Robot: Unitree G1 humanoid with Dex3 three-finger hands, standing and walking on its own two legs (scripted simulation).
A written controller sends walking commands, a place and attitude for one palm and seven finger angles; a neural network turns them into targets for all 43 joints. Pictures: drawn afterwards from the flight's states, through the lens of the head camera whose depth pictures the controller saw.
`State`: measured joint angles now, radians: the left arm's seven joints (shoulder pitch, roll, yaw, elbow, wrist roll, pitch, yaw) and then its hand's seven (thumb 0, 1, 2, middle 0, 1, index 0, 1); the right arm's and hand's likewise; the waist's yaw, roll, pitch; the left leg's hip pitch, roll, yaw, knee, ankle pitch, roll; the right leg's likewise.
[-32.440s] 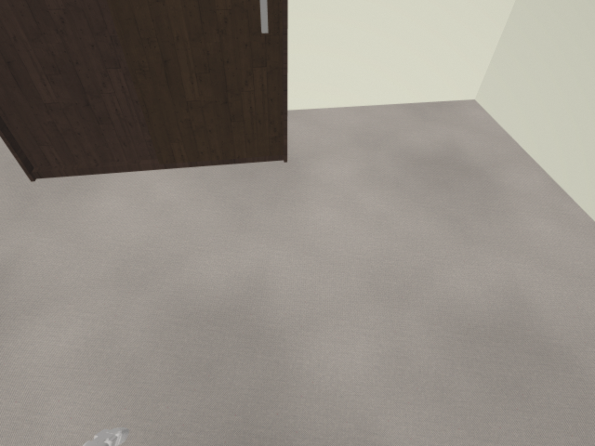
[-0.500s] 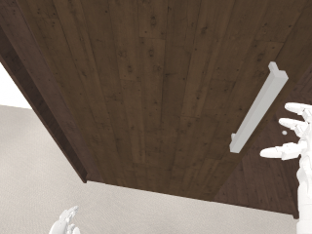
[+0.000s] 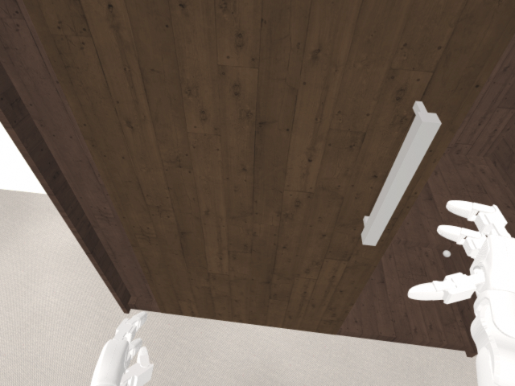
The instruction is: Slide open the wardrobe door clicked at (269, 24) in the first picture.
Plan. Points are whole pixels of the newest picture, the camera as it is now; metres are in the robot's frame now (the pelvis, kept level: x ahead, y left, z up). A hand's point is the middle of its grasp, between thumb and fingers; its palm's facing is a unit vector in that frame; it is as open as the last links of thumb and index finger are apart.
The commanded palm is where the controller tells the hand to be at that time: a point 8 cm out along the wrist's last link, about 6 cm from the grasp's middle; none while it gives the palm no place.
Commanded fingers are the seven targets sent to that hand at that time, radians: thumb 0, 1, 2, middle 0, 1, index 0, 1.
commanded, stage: slip the hand off the handle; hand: right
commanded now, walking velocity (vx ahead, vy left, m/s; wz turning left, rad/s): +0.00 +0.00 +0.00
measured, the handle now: (390, 182) +0.44 -0.23 +0.10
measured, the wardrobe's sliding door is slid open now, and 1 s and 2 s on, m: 0.49 0.49 0.49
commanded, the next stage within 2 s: draw the hand back to the body in 0.20 s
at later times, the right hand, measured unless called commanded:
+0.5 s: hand (454, 267) +0.25 -0.24 +0.13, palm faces +0.13 +0.99 -0.05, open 14.7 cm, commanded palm +0.21 -0.30 +0.12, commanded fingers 0.00 0.55 -0.20 0.25 1.15 0.25 1.15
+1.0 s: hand (493, 281) +0.22 -0.27 +0.15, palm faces +0.40 +0.87 -0.28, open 13.8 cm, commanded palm +0.17 -0.30 +0.16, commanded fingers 0.00 0.01 -0.46 0.23 0.83 0.23 0.83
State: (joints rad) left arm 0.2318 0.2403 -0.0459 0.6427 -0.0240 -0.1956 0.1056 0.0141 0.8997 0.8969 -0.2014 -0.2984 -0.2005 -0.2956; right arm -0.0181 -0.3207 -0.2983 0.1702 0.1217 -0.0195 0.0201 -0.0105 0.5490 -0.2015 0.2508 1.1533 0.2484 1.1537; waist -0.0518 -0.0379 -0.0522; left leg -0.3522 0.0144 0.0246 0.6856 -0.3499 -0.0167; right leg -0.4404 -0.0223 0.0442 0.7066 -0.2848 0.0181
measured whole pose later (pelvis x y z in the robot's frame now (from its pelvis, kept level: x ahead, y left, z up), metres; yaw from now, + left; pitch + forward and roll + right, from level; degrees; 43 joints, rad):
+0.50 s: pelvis +0.00 +0.02 +0.00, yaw +0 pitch +0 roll +1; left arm 0.25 0.27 -0.05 0.69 -0.04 -0.30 0.15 0.02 0.90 0.90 -0.20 -0.30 -0.20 -0.30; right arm 0.10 -0.34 -0.38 0.09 0.35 -0.13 0.35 -0.01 0.55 -0.20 0.25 1.15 0.25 1.15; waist -0.07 -0.04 -0.05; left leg -0.32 0.00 0.04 0.68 -0.36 0.00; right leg -0.40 -0.04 0.06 0.69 -0.29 0.04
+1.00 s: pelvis +0.00 +0.00 +0.01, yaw +0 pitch -3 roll +1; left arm 0.21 0.23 -0.06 0.65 0.00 -0.29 0.12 0.02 0.90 0.90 -0.20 -0.30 -0.20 -0.30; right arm 0.30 -0.35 -0.34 -0.22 0.14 -0.05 -0.01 -0.01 0.33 -0.31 0.25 1.02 0.24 1.02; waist -0.07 -0.04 0.00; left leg -0.22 0.01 0.02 0.58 -0.31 -0.01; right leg -0.31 -0.02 0.04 0.61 -0.25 0.02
